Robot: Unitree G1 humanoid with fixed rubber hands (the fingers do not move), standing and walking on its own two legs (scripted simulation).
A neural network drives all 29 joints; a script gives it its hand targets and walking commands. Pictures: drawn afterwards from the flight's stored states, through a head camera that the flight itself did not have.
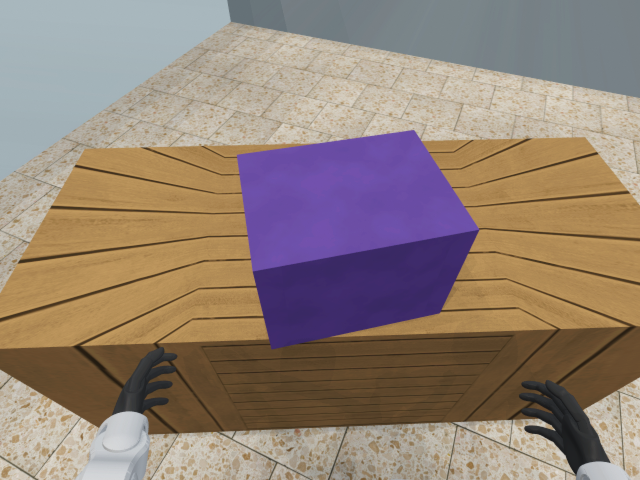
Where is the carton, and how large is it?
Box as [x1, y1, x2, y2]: [237, 130, 478, 348]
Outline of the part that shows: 414,130 237,155 252,270 271,348 276,348 434,314 440,311 478,231 478,228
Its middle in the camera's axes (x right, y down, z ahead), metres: +0.04 +0.00 +0.68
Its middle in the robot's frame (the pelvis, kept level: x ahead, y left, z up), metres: +0.49 -0.01 -0.05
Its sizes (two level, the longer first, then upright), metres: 0.314 0.242 0.236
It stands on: a pedestal, 0.61 m high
